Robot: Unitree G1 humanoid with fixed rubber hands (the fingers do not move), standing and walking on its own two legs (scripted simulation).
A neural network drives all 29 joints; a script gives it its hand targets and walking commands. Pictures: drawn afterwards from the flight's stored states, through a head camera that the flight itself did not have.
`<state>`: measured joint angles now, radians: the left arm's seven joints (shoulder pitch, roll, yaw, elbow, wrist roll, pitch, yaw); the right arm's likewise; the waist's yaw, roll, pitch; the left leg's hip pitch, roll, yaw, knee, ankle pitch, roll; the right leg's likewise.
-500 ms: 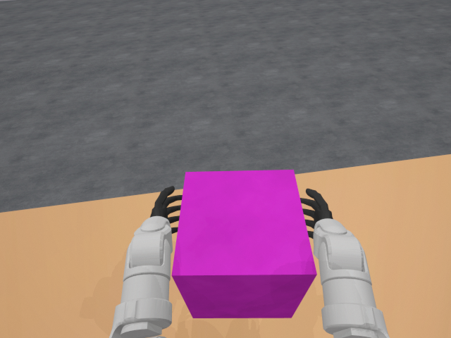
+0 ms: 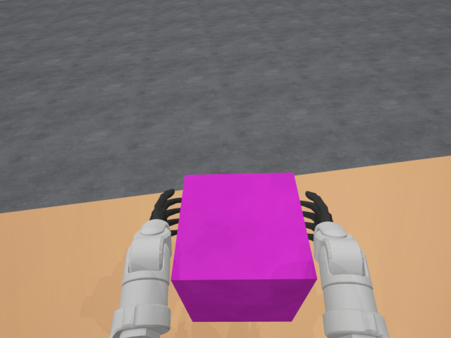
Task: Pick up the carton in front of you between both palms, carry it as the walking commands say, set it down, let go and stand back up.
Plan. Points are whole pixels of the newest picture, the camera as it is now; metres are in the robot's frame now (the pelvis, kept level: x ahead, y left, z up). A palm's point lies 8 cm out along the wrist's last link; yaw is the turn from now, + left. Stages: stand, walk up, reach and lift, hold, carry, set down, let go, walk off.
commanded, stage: hold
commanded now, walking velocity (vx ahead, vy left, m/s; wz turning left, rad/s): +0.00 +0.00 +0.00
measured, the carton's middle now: (240, 251) +0.28 +0.00 -0.03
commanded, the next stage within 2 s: carry in 0.10 s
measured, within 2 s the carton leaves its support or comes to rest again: neither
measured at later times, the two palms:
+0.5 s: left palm (151, 184) +0.37 +0.18 +0.08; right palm (301, 184) +0.37 -0.12 +0.08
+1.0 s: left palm (157, 115) +0.65 +0.23 +0.06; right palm (263, 110) +0.66 -0.07 +0.06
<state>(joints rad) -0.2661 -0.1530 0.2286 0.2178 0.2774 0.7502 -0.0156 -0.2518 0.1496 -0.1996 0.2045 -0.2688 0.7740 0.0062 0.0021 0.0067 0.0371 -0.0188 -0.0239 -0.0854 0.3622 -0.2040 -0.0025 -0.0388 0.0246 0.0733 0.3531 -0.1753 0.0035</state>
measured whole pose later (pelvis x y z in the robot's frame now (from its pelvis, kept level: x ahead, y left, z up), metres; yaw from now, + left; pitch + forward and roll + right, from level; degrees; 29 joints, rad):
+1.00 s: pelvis +0.39 +0.06 -0.03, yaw +2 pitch +4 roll +1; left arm -0.20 -0.13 0.15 -0.33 0.10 1.21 0.09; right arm -0.20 0.14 -0.11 -0.30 -0.10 1.21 -0.09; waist 0.00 -0.04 -0.10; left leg -0.50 0.04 0.25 0.58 -0.14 0.09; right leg -0.09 -0.13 -0.12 0.73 -0.49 0.04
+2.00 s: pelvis +1.01 +0.08 -0.03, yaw +3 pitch +5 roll +0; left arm -0.62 -0.03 0.25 0.02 0.07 1.18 0.12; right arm -0.63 0.04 -0.19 0.05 -0.07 1.17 -0.12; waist -0.09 -0.01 0.02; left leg -0.48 -0.04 0.12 0.68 -0.29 0.10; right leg -0.46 0.03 -0.02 1.27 -0.47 -0.05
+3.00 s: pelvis +1.70 +0.13 -0.13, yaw +21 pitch +5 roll +0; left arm -0.45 -0.06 0.21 -0.07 0.04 1.06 0.13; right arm -0.45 0.07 -0.15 -0.06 -0.06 1.08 -0.14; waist -0.02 0.02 0.02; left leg -0.30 -0.07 0.14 0.40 -0.20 0.13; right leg -0.56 -0.08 -0.04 1.12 -0.40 0.03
